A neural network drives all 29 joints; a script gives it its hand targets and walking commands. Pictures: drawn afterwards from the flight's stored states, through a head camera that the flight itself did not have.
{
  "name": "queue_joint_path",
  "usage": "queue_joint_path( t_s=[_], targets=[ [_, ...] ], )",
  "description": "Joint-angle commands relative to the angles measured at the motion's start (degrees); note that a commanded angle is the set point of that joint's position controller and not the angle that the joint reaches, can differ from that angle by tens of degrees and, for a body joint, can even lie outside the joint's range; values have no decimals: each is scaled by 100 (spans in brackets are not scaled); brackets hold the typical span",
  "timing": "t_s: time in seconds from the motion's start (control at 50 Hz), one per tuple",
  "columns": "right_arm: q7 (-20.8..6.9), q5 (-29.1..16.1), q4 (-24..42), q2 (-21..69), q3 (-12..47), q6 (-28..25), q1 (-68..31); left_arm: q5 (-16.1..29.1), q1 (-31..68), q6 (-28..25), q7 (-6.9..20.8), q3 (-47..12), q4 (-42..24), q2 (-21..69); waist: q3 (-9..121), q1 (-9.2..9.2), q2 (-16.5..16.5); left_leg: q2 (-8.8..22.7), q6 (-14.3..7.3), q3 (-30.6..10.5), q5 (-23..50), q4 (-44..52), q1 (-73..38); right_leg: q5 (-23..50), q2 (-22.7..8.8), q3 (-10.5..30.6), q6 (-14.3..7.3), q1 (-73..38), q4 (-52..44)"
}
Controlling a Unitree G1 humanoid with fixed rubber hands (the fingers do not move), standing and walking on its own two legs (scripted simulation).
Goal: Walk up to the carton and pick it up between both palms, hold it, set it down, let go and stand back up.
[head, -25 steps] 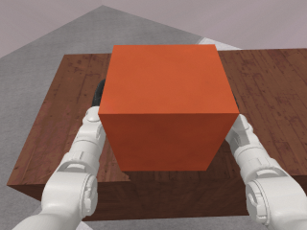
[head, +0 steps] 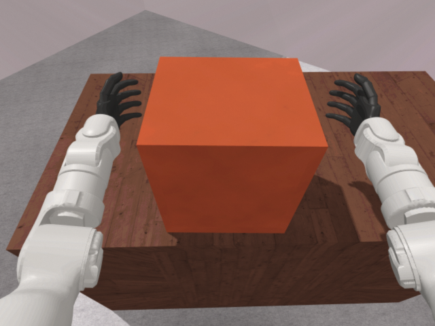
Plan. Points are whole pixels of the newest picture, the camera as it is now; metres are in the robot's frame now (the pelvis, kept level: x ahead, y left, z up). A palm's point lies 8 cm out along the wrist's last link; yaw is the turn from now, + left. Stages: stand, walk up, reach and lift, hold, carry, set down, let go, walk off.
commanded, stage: set down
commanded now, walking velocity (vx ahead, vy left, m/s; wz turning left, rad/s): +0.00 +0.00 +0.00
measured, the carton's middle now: (227, 152) +0.44 +0.02 +0.07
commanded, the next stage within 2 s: none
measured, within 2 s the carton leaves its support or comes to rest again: neither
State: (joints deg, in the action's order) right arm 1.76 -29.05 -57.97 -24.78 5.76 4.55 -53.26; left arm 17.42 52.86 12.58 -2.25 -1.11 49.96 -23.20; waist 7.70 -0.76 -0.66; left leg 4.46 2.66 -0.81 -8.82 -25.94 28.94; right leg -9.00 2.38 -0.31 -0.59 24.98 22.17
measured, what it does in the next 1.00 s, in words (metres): stands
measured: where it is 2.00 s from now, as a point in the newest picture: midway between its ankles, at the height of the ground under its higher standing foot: outside the picture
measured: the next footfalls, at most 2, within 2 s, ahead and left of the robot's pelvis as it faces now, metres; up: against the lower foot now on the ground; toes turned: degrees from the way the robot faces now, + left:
none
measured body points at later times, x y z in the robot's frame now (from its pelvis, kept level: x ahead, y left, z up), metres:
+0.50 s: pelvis -0.01 +0.00 +0.00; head +0.02 +0.03 +0.45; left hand +0.45 +0.24 +0.23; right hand +0.46 -0.21 +0.23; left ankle +0.03 +0.14 -0.74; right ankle +0.01 -0.11 -0.74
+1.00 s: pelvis +0.00 +0.00 +0.01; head -0.01 +0.02 +0.46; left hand +0.43 +0.25 +0.21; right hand +0.43 -0.22 +0.20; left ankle +0.03 +0.14 -0.74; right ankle +0.01 -0.11 -0.74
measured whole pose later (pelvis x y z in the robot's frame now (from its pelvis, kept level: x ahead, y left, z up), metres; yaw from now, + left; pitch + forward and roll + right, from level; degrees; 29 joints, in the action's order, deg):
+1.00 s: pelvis +0.00 +0.00 +0.01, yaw +1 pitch +2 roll -1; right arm 0.8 -29.9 -47.0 -26.3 3.4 21.3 -50.9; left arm 15.1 51.7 34.2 -1.0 3.0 36.5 -26.3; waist 3.6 1.7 -1.5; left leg 3.0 2.2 -1.4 -7.5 -21.2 15.9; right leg -8.3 1.1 -0.9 -0.1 11.9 18.0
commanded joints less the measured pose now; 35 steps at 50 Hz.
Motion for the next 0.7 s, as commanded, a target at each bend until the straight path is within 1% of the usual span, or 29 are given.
queue_joint_path(
  t_s=[0.0, 0.02, 0.04, 0.06, 0.08, 0.12, 0.16, 0.18, 0.2, 0.24, 0.26, 0.28, 0.3, 0.32, 0.34, 0.36, 0.38, 0.4, 0.42, 0.44, 0.46, 0.48, 0.5, 0.54, 0.56, 0.62, 0.64, 0.66, 0.68],
  targets=[
    [-17, 82, 879, -1170, -406, 319, -3276, 181, 3111, 287, 19, 151, -732, -1137, 3369, 54, 96, -447, -204, 231, 1118, 118, -2089, 1341, 3, -86, 259, -1001, -224],
    [-8, 136, 794, -1126, -374, 424, -3291, 199, 3018, 371, 39, 119, -485, -1101, 3211, 75, 0, -445, -246, 234, 944, 169, -1961, 1247, -34, -26, 240, -1050, -251],
    [-7, 159, 834, -1149, -438, 511, -3389, 232, 3117, 438, 31, 117, -543, -1164, 3283, 129, -107, -434, -260, 203, 937, 190, -1950, 1262, -30, -51, 236, -1137, -237],
    [-11, 203, 761, -1142, -465, 580, -3463, 277, 3196, 472, 32, 76, -431, -1229, 3324, 138, -85, -441, -265, 202, 826, 232, -1869, 1144, -42, -51, 224, -1154, -232],
    [-15, 191, 858, -1235, -500, 670, -3526, 306, 3292, 550, 5, 66, -579, -1268, 3413, 127, -20, -449, -246, 220, 847, 263, -1884, 1176, -47, -57, 222, -1233, -215],
    [-17, 275, 617, -1148, -516, 757, -3571, 329, 3354, 560, -4, 34, -184, -1289, 3256, 121, -73, -439, -260, 193, 713, 271, -1784, 996, -61, -54, 215, -1181, -225],
    [-24, 299, 704, -1184, -539, 853, -3728, 404, 3525, 619, -38, -29, -350, -1307, 3369, 121, -24, -451, -219, 210, 700, 324, -1817, 1030, -62, -70, 200, -1245, -236],
    [-27, 345, 483, -1194, -616, 906, -3722, 373, 3568, 670, -32, -82, -276, -1256, 3221, 199, 49, -438, -180, 175, 749, 318, -1938, 1015, -40, -124, 190, -1157, -267],
    [-42, 301, 515, -1255, -571, 924, -3755, 376, 3651, 708, -29, -97, -241, -1251, 3162, 138, 68, -408, -156, 151, 771, 287, -1991, 935, -19, -137, 165, -1146, -256],
    [-70, 330, 280, -1278, -674, 991, -3776, 368, 3790, 746, -34, -174, -298, -1198, 3051, 217, 232, -391, -99, 123, 779, 298, -2137, 875, -20, -183, 122, -1004, -299],
    [-86, 330, 155, -1274, -665, 1014, -3799, 355, 3820, 766, -32, -157, -154, -1229, 2983, 190, 305, -409, -80, 143, 750, 281, -2125, 801, -16, -164, 111, -918, -300],
    [-122, 266, 346, -1312, -654, 1007, -3923, 390, 3966, 808, -65, -199, -372, -1228, 3136, 204, 355, -401, -56, 140, 875, 266, -2231, 888, 3, -231, 92, -895, -315],
    [-143, 257, 516, -1356, -671, 1006, -3973, 408, 4041, 836, -81, -176, -517, -1251, 3278, 147, 364, -400, -23, 143, 963, 223, -2284, 974, 11, -220, 99, -936, -292],
    [-152, 226, 505, -1445, -741, 1009, -4006, 431, 4116, 866, -104, -222, -760, -1219, 3422, 188, 493, -393, 21, 117, 1120, 188, -2413, 1083, 29, -243, 81, -950, -278],
    [-179, 168, 724, -1423, -675, 1008, -4125, 402, 4204, 932, -140, -118, -891, -1303, 3623, 119, 521, -405, 46, 148, 1299, 154, -2447, 1287, 41, -264, 108, -990, -271],
    [-159, 140, 825, -1494, -762, 1011, -4120, 366, 4221, 1009, -163, -52, -1162, -1309, 3841, 168, 607, -420, 72, 150, 1520, 93, -2593, 1509, 68, -287, 127, -1051, -240],
    [-159, 113, 699, -1553, -801, 1053, -4147, 340, 4240, 1119, -157, -38, -1017, -1283, 3743, 197, 624, -408, 94, 114, 1590, 67, -2643, 1500, 82, -309, 133, -957, -252],
    [-175, 131, 825, -1632, -873, 1095, -4234, 356, 4304, 1185, -176, -51, -1357, -1275, 3882, 222, 678, -404, 136, 126, 1658, 67, -2764, 1528, 103, -330, 104, -968, -259],
    [-191, 78, 716, -1658, -843, 1173, -4144, 324, 4241, 1320, -197, -16, -1268, -1292, 3797, 221, 710, -390, 132, 110, 1684, 52, -2786, 1560, 114, -342, 111, -979, -265],
    [-187, 46, 865, -1749, -880, 1213, -4287, 320, 4310, 1459, -195, 17, -1374, -1303, 3749, 216, 689, -385, 124, 120, 1698, 54, -2793, 1580, 117, -360, 117, -1002, -290],
    [-189, 49, 807, -1762, -886, 1275, -4275, 280, 4326, 1547, -186, 81, -1384, -1326, 3712, 228, 677, -389, 123, 96, 1679, 65, -2802, 1599, 105, -349, 124, -1038, -294],
    [-188, -35, 983, -1852, -823, 1351, -4339, 297, 4293, 1698, -189, 138, -1490, -1378, 3749, 156, 649, -394, 116, 144, 1720, 108, -2817, 1705, 96, -323, 148, -1136, -324],
    [-187, 7, 921, -1784, -818, 1411, -4337, 269, 4249, 1765, -177, 180, -1362, -1376, 3664, 180, 476, -410, 102, 158, 1657, 134, -2672, 1738, 93, -319, 166, -1245, -331],
    [-185, 7, 892, -1836, -861, 1529, -4312, 261, 4194, 1933, -138, 235, -1369, -1425, 3552, 226, 366, -427, 70, 168, 1614, 200, -2626, 1807, 82, -290, 176, -1414, -359],
    [-159, 23, 774, -1774, -835, 1587, -4257, 201, 4180, 1982, -126, 302, -1293, -1395, 3417, 267, 339, -436, 69, 185, 1521, 260, -2550, 1785, 64, -282, 187, -1452, -381],
    [-164, -42, 751, -1701, -785, 1684, -4079, 136, 4088, 2043, -75, 356, -1222, -1452, 3334, 252, 305, -462, 12, 206, 1443, 342, -2527, 1768, 57, -252, 209, -1568, -378],
    [-172, -62, 875, -1653, -718, 1693, -4061, 150, 3975, 2053, -51, 355, -1286, -1433, 3326, 209, 253, -450, 3, 192, 1518, 346, -2576, 1812, 61, -250, 198, -1634, -413],
    [-180, -46, 760, -1644, -688, 1706, -3787, 115, 3720, 2078, -7, 292, -1178, -1320, 3157, 262, 252, -444, -1, 167, 1598, 345, -2583, 1908, 64, -230, 192, -1686, -415],
    [-169, -85, 820, -1619, -585, 1707, -3850, 69, 3774, 2065, 27, 358, -1152, -1384, 3050, 181, 219, -444, -18, 190, 1544, 376, -2503, 1887, 54, -218, 211, -1757, -425]
  ],
)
